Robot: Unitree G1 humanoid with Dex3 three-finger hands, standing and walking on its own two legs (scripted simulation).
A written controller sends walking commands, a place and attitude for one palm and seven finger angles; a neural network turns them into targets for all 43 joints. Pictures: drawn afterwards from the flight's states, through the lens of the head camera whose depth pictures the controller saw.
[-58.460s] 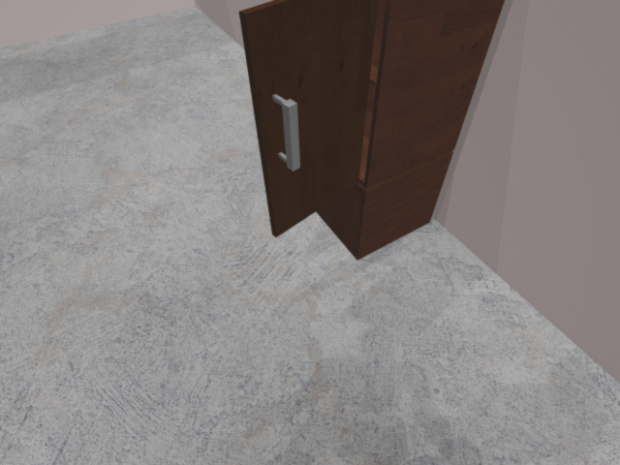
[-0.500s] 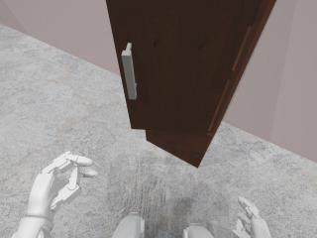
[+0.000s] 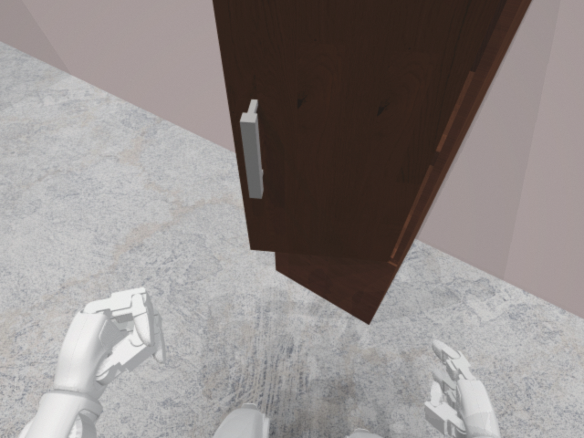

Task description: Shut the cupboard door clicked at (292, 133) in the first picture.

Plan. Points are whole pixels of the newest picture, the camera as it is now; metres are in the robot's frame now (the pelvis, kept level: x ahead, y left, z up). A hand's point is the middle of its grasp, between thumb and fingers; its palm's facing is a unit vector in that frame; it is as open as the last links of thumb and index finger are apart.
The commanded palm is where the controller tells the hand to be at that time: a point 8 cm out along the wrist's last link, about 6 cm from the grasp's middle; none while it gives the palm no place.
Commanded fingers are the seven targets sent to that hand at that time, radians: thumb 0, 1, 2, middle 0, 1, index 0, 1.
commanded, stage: raise the hand and make a fist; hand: left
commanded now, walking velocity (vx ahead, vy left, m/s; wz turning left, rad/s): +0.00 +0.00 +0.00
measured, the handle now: (255, 151) +0.54 +0.11 +0.08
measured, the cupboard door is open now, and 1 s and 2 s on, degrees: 28 28 28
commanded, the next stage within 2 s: bring the fist close to the handle in 0.60 s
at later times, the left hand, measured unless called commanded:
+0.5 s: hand (160, 330) +0.23 +0.17 +0.08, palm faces -0.03 -1.00 -0.03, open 3.1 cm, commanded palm +0.21 +0.23 +0.08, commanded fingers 0.00 0.90 0.90 -1.30 -1.50 -1.30 -1.50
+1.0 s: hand (197, 287) +0.28 +0.15 +0.08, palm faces -0.08 -1.00 -0.02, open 3.1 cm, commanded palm +0.27 +0.20 +0.08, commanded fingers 0.00 0.90 0.90 -1.30 -1.50 -1.30 -1.50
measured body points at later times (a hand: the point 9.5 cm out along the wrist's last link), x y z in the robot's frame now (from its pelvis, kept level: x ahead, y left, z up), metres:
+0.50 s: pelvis +0.00 -0.01 +0.01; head +0.04 -0.02 +0.46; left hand +0.22 +0.23 +0.08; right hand +0.17 -0.25 -0.07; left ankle +0.05 +0.11 -0.66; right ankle +0.00 -0.12 -0.66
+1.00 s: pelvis +0.00 -0.01 +0.01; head +0.05 -0.02 +0.46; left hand +0.28 +0.20 +0.08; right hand +0.18 -0.24 -0.07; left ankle +0.05 +0.11 -0.66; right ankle +0.00 -0.12 -0.66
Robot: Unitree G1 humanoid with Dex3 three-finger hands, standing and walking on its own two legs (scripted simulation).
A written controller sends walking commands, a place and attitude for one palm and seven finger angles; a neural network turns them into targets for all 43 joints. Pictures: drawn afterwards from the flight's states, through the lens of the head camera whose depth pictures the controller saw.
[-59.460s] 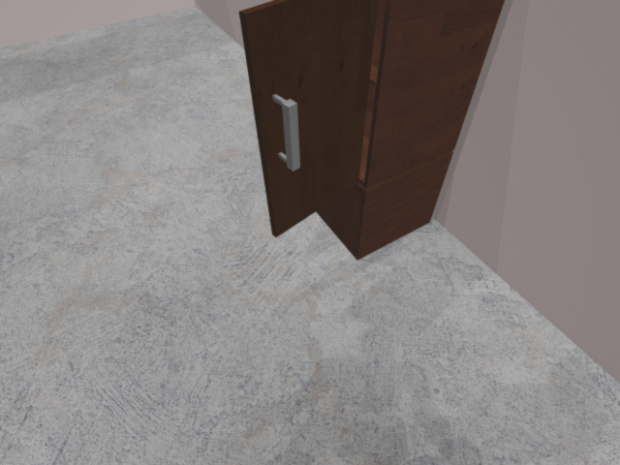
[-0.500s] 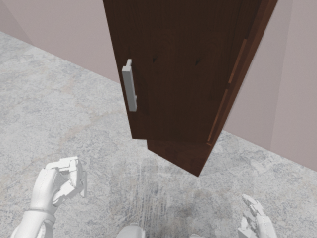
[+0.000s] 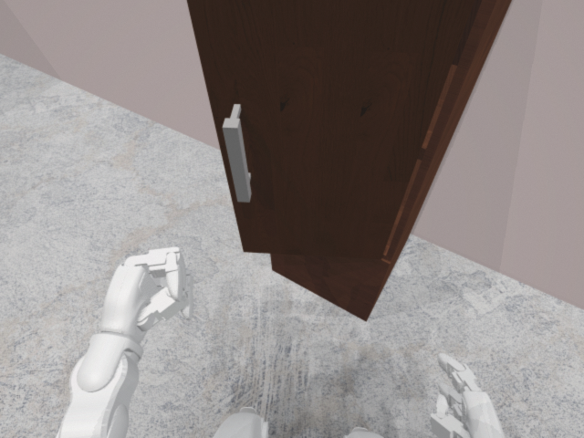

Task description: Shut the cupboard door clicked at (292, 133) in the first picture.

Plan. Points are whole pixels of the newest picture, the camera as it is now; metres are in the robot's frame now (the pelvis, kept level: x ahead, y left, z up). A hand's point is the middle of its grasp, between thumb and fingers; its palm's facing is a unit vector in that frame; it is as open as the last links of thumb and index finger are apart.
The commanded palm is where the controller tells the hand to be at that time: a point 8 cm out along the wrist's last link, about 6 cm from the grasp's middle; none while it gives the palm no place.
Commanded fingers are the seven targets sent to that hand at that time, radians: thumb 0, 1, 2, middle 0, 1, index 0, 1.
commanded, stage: bring the fist close to the handle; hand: left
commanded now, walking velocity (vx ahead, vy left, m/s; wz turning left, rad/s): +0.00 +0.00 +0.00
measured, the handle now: (240, 155) +0.53 +0.12 +0.07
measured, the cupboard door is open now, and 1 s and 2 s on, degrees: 28 28 16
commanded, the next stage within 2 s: push the door shut along its arc in 1.10 s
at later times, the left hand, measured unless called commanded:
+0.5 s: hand (237, 226) +0.38 +0.10 +0.08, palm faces -0.05 -1.00 -0.02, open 3.1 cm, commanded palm +0.37 +0.16 +0.07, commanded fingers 0.00 0.90 0.90 -1.30 -1.50 -1.30 -1.50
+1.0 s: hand (250, 197) +0.44 +0.09 +0.07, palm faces +0.00 -1.00 -0.01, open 3.1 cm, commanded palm +0.42 +0.14 +0.07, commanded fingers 0.00 0.90 0.90 -1.30 -1.50 -1.30 -1.50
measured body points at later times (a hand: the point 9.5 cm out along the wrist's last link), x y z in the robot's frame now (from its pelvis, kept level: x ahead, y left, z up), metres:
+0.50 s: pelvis +0.00 -0.01 +0.01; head +0.06 -0.02 +0.45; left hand +0.38 +0.16 +0.08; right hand +0.13 -0.26 -0.10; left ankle +0.04 +0.12 -0.67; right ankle +0.00 -0.11 -0.67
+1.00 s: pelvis +0.00 -0.01 +0.00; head +0.08 -0.03 +0.45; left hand +0.44 +0.14 +0.07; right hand +0.04 -0.27 -0.12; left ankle +0.04 +0.12 -0.67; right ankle +0.00 -0.11 -0.67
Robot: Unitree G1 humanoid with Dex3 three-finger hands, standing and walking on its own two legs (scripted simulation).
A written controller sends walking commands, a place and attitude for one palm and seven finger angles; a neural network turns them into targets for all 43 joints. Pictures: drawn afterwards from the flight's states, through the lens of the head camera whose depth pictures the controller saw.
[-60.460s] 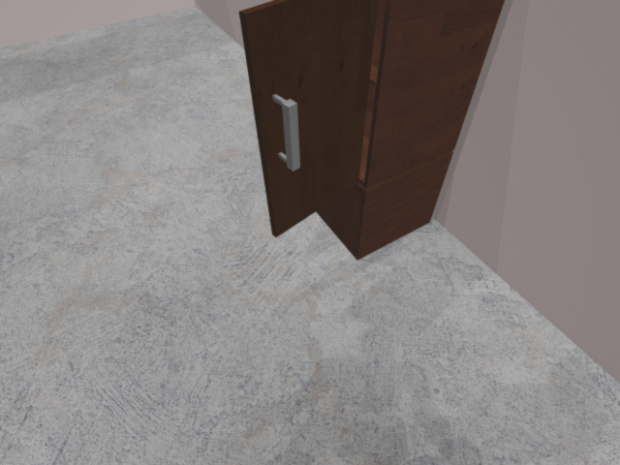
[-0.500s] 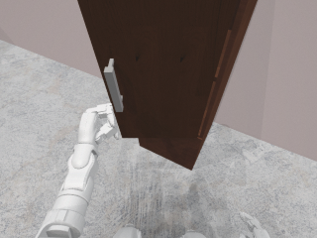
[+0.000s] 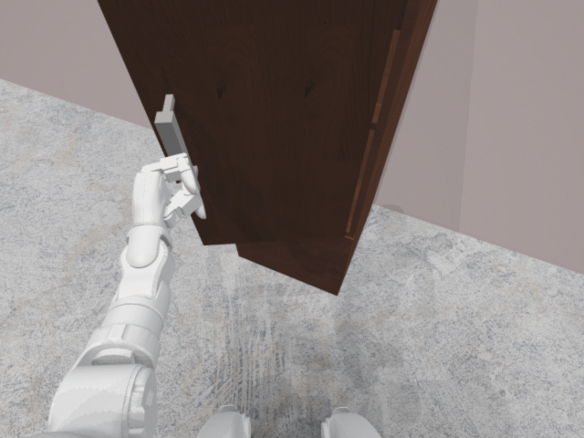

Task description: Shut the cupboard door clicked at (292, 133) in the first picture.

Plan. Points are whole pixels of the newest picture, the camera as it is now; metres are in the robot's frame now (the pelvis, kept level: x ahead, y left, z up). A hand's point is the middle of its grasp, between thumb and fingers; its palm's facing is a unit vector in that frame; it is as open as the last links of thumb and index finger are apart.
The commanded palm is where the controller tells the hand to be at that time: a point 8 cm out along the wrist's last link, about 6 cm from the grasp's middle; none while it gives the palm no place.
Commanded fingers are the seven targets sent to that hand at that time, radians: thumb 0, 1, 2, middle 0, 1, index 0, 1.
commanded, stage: bring the fist close to the handle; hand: left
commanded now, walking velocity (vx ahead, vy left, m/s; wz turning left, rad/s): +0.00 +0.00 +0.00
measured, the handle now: (182, 150) +0.53 +0.15 +0.07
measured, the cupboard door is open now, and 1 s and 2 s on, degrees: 28 16 2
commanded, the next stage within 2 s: push the door shut along its arc in 0.10 s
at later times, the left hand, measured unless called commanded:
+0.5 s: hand (198, 181) +0.46 +0.12 +0.07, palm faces -0.05 -1.00 -0.02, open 3.1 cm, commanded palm +0.45 +0.17 +0.07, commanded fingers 0.00 0.90 0.90 -1.30 -1.50 -1.30 -1.50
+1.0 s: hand (200, 154) +0.51 +0.12 +0.07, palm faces -0.16 -0.99 -0.03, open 3.2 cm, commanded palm +0.52 +0.15 +0.07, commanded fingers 0.00 0.90 0.90 -1.30 -1.50 -1.30 -1.50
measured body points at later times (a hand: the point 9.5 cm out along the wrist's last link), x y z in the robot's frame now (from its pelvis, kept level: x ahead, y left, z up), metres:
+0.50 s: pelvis -0.01 +0.01 -0.01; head +0.08 +0.01 +0.44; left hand +0.46 +0.17 +0.07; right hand +0.07 -0.24 -0.13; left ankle +0.04 +0.13 -0.67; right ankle +0.00 -0.10 -0.67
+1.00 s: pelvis -0.02 +0.02 -0.03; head +0.11 +0.03 +0.40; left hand +0.52 +0.18 +0.07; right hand -0.03 -0.25 -0.14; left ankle +0.04 +0.13 -0.67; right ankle +0.00 -0.10 -0.67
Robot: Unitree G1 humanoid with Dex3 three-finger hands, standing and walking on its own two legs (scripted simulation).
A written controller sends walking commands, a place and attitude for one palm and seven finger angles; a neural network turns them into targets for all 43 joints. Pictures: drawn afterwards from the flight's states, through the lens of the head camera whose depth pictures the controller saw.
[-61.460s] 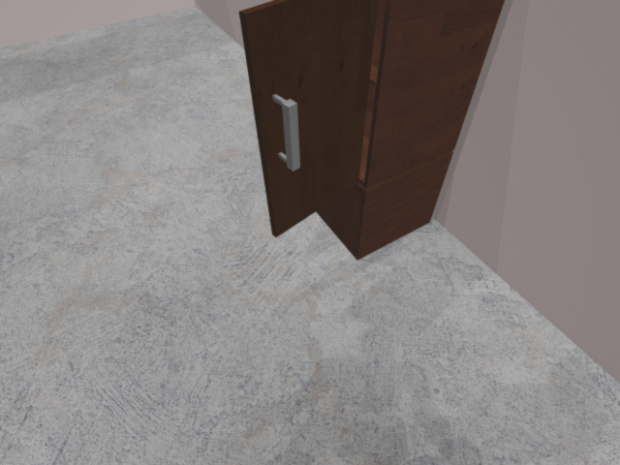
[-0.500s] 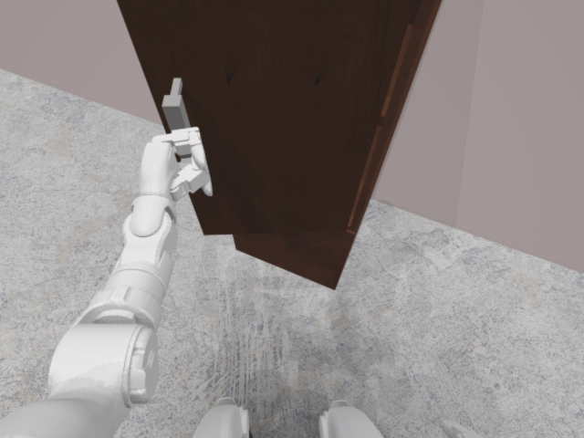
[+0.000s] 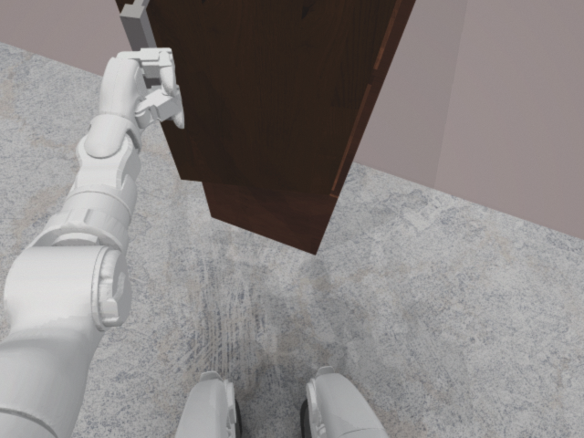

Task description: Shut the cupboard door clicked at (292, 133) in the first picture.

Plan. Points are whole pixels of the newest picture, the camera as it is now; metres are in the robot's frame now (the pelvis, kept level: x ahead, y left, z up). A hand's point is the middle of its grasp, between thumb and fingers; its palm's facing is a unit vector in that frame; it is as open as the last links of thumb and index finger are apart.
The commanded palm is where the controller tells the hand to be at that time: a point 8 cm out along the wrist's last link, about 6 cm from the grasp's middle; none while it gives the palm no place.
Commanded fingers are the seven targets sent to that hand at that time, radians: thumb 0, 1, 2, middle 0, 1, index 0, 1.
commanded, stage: push the door shut along its arc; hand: left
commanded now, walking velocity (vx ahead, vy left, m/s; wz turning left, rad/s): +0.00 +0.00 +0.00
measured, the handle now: (156, 60) +0.61 +0.12 +0.10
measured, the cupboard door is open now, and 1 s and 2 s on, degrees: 16 2 2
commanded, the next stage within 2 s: pull the fist back off the door in 0.60 s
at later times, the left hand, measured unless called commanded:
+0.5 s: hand (197, 66) +0.59 +0.07 +0.10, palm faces -0.29 -0.96 -0.03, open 3.1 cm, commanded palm +0.61 +0.08 +0.10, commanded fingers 0.00 0.90 0.90 -1.30 -1.50 -1.30 -1.50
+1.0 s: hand (224, 62) +0.62 +0.03 +0.09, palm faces +0.05 -1.00 -0.04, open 3.0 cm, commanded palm +0.58 +0.07 +0.10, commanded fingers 0.00 0.90 0.90 -1.30 -1.50 -1.30 -1.50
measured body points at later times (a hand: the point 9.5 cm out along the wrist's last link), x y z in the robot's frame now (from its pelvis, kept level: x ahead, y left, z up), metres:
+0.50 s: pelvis +0.01 +0.01 -0.02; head +0.18 +0.03 +0.40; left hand +0.60 +0.12 +0.10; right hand -0.05 -0.24 -0.11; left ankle +0.06 +0.11 -0.64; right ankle +0.02 -0.12 -0.64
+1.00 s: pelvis +0.02 +0.00 +0.00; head +0.19 -0.01 +0.41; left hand +0.61 +0.09 +0.09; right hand -0.05 -0.22 -0.12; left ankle +0.06 +0.11 -0.64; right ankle +0.02 -0.12 -0.64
